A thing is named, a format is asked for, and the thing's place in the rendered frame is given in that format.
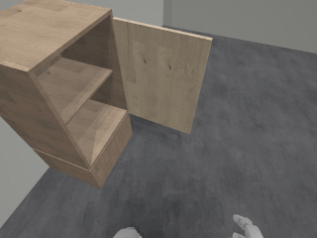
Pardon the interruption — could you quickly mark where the left robot thigh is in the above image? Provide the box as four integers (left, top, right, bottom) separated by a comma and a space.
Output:
113, 228, 142, 238

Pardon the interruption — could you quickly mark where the cupboard door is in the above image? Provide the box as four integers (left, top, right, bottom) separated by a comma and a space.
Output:
112, 17, 213, 134

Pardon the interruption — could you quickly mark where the robot right hand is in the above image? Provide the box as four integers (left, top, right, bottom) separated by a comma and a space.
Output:
230, 214, 264, 238

